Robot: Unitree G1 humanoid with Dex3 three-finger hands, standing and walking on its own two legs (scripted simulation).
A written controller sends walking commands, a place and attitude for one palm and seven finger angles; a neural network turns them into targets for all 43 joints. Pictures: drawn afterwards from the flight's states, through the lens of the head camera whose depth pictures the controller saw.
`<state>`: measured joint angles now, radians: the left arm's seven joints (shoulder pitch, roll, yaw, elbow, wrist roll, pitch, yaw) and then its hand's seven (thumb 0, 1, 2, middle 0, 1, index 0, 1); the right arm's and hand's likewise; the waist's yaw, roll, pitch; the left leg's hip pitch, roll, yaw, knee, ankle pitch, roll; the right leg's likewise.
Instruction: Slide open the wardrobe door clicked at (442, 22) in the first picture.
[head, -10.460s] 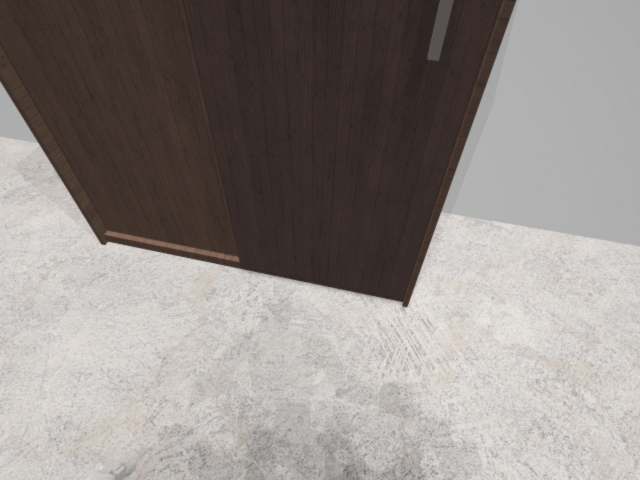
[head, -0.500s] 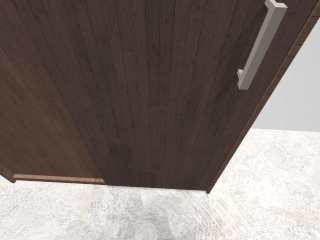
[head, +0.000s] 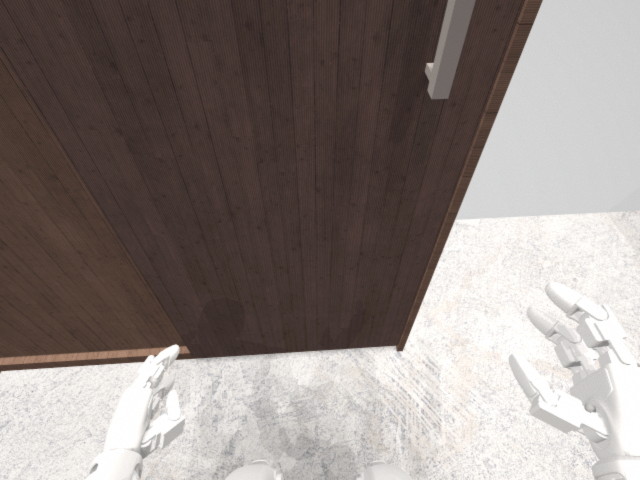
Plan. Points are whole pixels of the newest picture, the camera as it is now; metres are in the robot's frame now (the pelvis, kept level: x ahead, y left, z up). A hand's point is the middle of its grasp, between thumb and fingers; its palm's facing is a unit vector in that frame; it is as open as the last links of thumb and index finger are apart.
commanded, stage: raise the hand with hooked fingers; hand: right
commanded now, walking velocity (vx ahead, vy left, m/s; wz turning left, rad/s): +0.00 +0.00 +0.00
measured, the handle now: (452, 5) +0.55 -0.15 +0.31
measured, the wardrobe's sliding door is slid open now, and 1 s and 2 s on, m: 0.00 0.00 0.00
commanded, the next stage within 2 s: move the hooked fingers beside the handle in 1.54 s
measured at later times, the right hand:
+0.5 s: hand (598, 262) +0.28 -0.25 +0.20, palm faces +0.03 +1.00 -0.09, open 12.5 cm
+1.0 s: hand out of the picture +0.31 -0.27 +0.32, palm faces +0.05 +0.99 -0.12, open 14.0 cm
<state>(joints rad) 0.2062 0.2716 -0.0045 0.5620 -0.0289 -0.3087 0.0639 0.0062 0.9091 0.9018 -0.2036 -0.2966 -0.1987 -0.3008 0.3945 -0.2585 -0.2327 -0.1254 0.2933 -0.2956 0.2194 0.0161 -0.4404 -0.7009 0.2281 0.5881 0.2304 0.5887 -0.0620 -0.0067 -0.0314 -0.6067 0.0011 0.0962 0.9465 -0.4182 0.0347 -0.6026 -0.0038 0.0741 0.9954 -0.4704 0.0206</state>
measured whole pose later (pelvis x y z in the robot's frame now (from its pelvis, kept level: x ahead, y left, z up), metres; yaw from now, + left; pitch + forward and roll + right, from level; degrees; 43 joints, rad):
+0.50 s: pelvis +0.03 -0.01 +0.04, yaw +1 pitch -2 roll +1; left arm 0.24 0.29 -0.05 0.66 -0.07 -0.31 0.12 0.01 0.91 0.90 -0.21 -0.30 -0.20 -0.30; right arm 0.14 -0.38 -0.35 -0.17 0.34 0.11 0.31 0.00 0.14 -0.45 0.27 0.96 0.27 0.96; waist -0.06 -0.03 -0.01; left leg -0.27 0.00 0.05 0.61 -0.30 0.01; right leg -0.25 0.00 0.03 0.64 -0.36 0.00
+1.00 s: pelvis +0.03 -0.01 +0.06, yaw +1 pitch -5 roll +0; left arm 0.13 0.27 -0.11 0.65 -0.08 -0.16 0.11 0.01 0.91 0.90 -0.21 -0.30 -0.20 -0.30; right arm -0.28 -0.55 -0.47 -0.07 0.36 0.47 0.41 -0.01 0.50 -0.30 0.30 1.19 0.30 1.19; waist -0.10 -0.06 -0.02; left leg -0.13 0.00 0.06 0.44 -0.23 0.02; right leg -0.11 0.00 0.04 0.46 -0.27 0.00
